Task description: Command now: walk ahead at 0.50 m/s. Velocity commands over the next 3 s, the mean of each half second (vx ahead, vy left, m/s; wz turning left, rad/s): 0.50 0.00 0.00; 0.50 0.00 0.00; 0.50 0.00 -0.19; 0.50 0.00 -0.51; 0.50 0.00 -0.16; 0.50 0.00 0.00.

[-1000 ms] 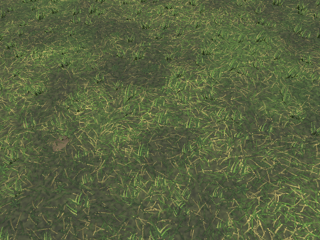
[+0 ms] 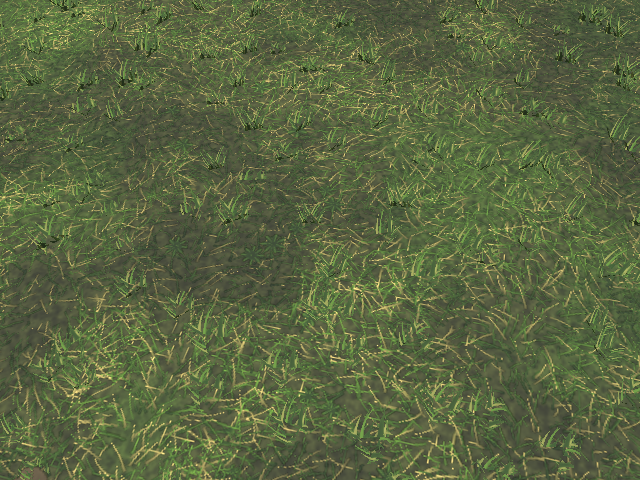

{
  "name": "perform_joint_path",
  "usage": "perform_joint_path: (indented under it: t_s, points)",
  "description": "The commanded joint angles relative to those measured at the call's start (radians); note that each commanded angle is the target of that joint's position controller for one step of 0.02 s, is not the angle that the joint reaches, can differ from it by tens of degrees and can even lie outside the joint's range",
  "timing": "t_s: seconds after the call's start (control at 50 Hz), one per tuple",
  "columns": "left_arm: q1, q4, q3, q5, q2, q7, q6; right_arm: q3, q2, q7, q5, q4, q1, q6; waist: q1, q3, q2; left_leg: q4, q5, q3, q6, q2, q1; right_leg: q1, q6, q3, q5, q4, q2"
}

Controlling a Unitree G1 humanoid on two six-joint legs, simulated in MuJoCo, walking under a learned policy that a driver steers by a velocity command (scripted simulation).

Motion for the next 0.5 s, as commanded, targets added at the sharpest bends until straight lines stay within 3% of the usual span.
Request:
perform_joint_path:
  t_s: [0.02,0.1,0.18,0.28,0.34,0.36,0.38,0.4,0.42,0.44,0.46,0.48,0.5]
  points:
    - [0.021,-0.032,0.023,0.0,0.112,0.004,-0.019,-0.017,-0.042,-0.005,-0.005,-0.038,0.051,0.014,-0.031,-0.054,-0.09,-0.059,0.079,-0.039,-0.01,0.075,-0.133,0.142,-0.172,0.266,0.197,-0.246,-0.269]
    - [0.083,-0.005,0.029,-0.003,0.138,0.027,-0.008,-0.021,-0.041,-0.003,-0.02,-0.087,-0.091,0.017,-0.006,-0.006,-0.076,-0.268,0.268,-0.03,-0.038,0.076,-0.238,0.17,-0.163,0.199,0.221,-0.283,-0.258]
    - [0.136,0.019,0.03,-0.011,0.151,0.037,-0.002,-0.012,-0.022,0.008,-0.014,-0.125,-0.227,0.009,0.035,0.029,-0.086,-0.49,0.422,0.011,-0.039,0.035,-0.19,0.181,-0.132,0.128,0.179,-0.297,-0.227]
    - [0.204,0.065,0.038,-0.02,0.162,0.044,0.016,-0.005,-0.03,0.032,-0.004,-0.175,-0.344,-0.002,0.064,0.072,-0.093,-0.615,0.364,0.017,-0.012,0.012,-0.213,0.326,-0.125,0.129,0.187,-0.242,-0.286]
    - [0.175,0.068,0.047,-0.024,0.182,0.05,0.029,-0.017,-0.064,0.045,-0.002,-0.178,-0.297,-0.012,0.018,0.035,-0.117,-0.654,0.256,0.041,0.025,-0.022,-0.103,0.382,-0.099,0.128,0.364,-0.154,-0.309]
    - [0.151,0.063,0.049,-0.024,0.189,0.051,0.034,-0.031,-0.088,0.044,-0.004,-0.158,-0.22,-0.014,-0.029,-0.015,-0.13,-0.665,0.239,0.073,0.042,-0.057,0.021,0.376,-0.084,0.108,0.532,-0.065,-0.292]
    - [0.139,0.058,0.041,-0.021,0.17,0.051,0.04,-0.056,-0.129,0.039,-0.006,-0.106,-0.058,-0.014,-0.103,-0.108,-0.115,-0.671,0.253,0.095,0.069,-0.087,0.239,0.322,-0.058,0.069,0.626,0.118,-0.239]
    - [0.148,0.036,0.025,-0.006,0.141,0.052,0.04,-0.08,-0.204,0.029,-0.018,-0.063,0.133,-0.012,-0.162,-0.252,-0.02,-0.64,0.272,-0.088,0.13,0.072,0.557,0.113,-0.021,0.025,0.397,0.425,-0.178]
    - [0.277,0.031,-0.014,-0.005,0.001,0.038,0.017,-0.094,-0.275,0.03,-0.021,-0.038,0.211,-0.006,-0.093,-0.385,0.249,-0.753,0.078,-0.583,0.298,0.304,0.903,-0.302,0.048,0.05,-0.275,0.794,0.017]
    - [0.221,0.04,0.002,-0.028,0.084,0.034,-0.009,-0.067,-0.186,0.031,-0.012,-0.043,0.202,-0.006,-0.126,-0.393,0.194,-0.858,-0.035,-0.707,0.283,0.301,0.903,-0.424,0.032,0.198,-0.428,0.934,-0.003]
    - [0.125,0.007,0.018,-0.052,0.145,0.031,-0.024,-0.054,-0.141,0.027,-0.008,-0.06,0.113,-0.01,-0.115,-0.245,0.15,-0.871,-0.015,-0.559,0.234,0.272,0.78,-0.502,0.014,0.187,-0.36,0.961,-0.058]
    - [0.063,-0.01,0.018,-0.05,0.151,0.038,-0.027,-0.043,-0.111,0.026,-0.013,-0.083,0.028,-0.011,-0.085,-0.165,0.056,-0.891,0.068,-0.435,0.206,0.239,0.625,-0.473,0.007,0.157,-0.26,0.918,-0.117]
    - [0.031,-0.015,0.026,-0.033,0.147,0.046,-0.022,-0.035,-0.081,0.03,-0.025,-0.09,-0.03,-0.014,-0.054,-0.1,0.016,-0.922,0.153,-0.348,0.191,0.205,0.48,-0.424,0.009,0.145,-0.196,0.852,-0.152]
Next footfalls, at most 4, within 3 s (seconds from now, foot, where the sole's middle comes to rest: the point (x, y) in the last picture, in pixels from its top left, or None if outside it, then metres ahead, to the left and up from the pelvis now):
0.40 left None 0.40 0.16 -0.78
0.96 right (380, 373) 0.72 -0.08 -0.78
1.48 left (281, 272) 1.00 0.16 -0.78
2.00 right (407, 214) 1.20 -0.18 -0.78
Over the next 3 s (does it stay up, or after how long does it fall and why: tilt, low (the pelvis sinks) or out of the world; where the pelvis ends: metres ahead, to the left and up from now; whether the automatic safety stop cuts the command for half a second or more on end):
stays up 1.60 -0.24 0.00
